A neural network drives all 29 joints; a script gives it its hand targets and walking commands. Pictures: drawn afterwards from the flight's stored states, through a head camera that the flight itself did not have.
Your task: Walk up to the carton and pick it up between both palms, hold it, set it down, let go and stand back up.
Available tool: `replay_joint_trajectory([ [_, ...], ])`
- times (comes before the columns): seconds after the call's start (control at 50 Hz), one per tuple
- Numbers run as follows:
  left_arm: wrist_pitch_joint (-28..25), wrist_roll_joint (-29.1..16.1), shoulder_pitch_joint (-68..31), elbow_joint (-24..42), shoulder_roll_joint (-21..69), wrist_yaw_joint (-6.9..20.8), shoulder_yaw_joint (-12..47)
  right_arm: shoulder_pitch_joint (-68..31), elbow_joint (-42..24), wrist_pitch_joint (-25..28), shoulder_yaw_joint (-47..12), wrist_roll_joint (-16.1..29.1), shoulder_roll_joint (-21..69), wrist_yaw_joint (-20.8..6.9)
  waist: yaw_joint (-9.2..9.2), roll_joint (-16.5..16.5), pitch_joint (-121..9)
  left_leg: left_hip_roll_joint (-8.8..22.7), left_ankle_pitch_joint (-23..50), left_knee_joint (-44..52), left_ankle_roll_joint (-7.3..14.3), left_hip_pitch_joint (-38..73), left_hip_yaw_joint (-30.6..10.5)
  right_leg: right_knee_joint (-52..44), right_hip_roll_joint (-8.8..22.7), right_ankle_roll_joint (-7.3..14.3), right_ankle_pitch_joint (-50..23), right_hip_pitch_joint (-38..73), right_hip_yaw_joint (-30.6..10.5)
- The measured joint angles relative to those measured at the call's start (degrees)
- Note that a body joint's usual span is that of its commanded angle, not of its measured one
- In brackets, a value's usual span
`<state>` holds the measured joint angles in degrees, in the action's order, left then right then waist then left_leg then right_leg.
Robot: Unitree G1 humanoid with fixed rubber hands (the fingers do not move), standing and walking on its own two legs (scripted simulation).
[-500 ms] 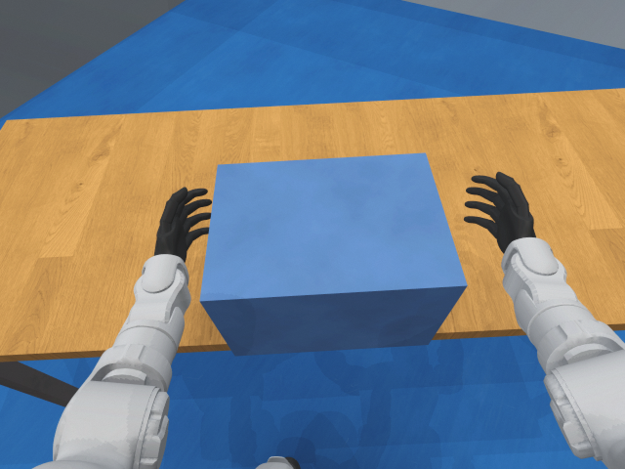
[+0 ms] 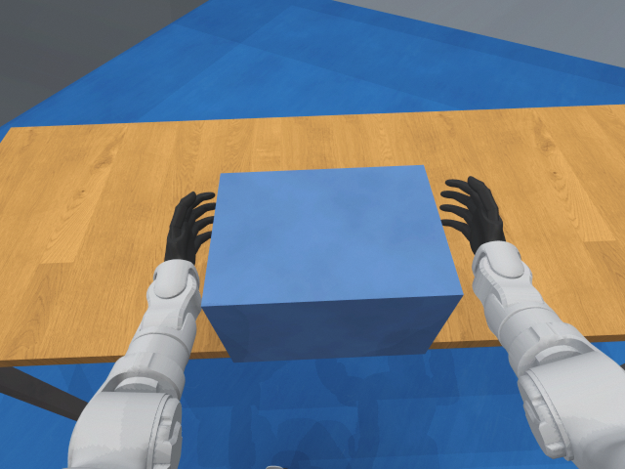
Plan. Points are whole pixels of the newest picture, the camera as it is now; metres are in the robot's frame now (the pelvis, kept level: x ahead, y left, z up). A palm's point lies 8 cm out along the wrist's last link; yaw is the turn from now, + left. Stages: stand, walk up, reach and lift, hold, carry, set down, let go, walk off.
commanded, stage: reach and lift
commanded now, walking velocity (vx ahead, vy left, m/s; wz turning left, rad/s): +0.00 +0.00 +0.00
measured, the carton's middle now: (326, 266) +0.39 +0.03 -0.02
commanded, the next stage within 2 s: none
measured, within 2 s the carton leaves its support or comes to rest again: leaves its support in 1.38 s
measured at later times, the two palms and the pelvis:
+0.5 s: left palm (186, 253) +0.37 +0.22 +0.04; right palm (472, 239) +0.40 -0.16 +0.05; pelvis +0.00 +0.01 +0.00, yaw +0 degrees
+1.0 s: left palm (186, 252) +0.37 +0.22 +0.05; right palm (473, 237) +0.40 -0.17 +0.05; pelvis +0.00 +0.00 +0.01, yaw +0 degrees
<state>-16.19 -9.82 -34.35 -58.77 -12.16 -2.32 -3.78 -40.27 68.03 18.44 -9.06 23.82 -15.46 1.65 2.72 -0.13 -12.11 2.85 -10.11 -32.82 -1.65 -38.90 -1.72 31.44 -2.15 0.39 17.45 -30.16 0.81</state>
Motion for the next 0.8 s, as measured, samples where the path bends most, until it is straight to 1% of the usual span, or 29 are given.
replay_joint_trajectory([
  [0.2, -0.81, 0.90, -0.41, -0.71, 1.54, -1.26, -0.75, -0.62, 0.32, -0.54, 1.21, -1.98, 2.09, 0.42, 0.32, -0.56, 0.19, -0.06, 0.51, 0.57, 0.27, 0.22, 0.01, -1.06, 0.06, -0.24, -0.79, 0.43, 0.00],
  [0.24, -0.87, 1.28, -0.60, -0.91, 1.87, -1.56, -1.11, -0.70, 0.53, -0.49, 2.23, -2.49, 2.43, 0.85, 0.37, -0.63, 0.40, -0.09, 0.58, 0.66, 0.33, 0.41, 0.03, -1.23, 0.10, -0.29, -0.90, 0.64, 0.01],
  [0.3, -0.92, 1.79, -0.47, -0.80, 2.20, -1.90, -1.42, -0.61, 0.48, -0.41, 2.85, -3.54, 2.44, 0.97, 0.29, -0.73, 0.41, -0.12, 0.68, 0.87, 0.40, 0.59, 0.05, -1.57, 0.15, -0.37, -1.08, 0.88, 0.00],
  [0.4, -1.19, 2.01, 0.00, -0.71, 2.52, -2.38, -1.33, -0.45, 1.05, -0.50, 3.22, -3.96, 2.55, 0.85, 0.18, -0.95, 0.13, -0.12, 0.63, 0.91, 0.47, 0.74, 0.12, -1.85, 0.16, -0.44, -1.20, 1.11, -0.07],
  [0.5, -1.49, 2.69, -0.22, -1.28, 2.76, -2.25, -1.74, -0.35, 1.09, -0.47, 3.33, -4.40, 2.45, 0.78, 0.48, -0.80, 0.26, -0.09, 0.55, 0.99, 0.49, 1.16, 0.36, -1.77, 0.18, -0.45, -1.13, 1.35, -0.29],
  [0.68, -2.25, 3.11, -0.18, -1.66, 2.71, -2.05, -2.02, -0.34, 1.08, -0.33, 4.54, -5.91, 2.79, 0.78, 0.42, -0.75, 0.18, -0.07, 0.73, 1.43, 0.31, 1.31, 0.17, -2.03, 0.14, -0.26, -1.18, 1.45, -0.07],
  [0.8, -2.85, 4.27, -0.05, -1.58, 2.77, -1.61, -3.02, -0.47, 1.27, -0.26, 5.57, -7.23, 3.22, 1.02, 0.20, -0.64, 0.24, -0.16, 1.10, 2.17, 0.18, 1.68, 0.05, -2.34, 0.23, -0.14, -1.28, 1.66, 0.09],
])
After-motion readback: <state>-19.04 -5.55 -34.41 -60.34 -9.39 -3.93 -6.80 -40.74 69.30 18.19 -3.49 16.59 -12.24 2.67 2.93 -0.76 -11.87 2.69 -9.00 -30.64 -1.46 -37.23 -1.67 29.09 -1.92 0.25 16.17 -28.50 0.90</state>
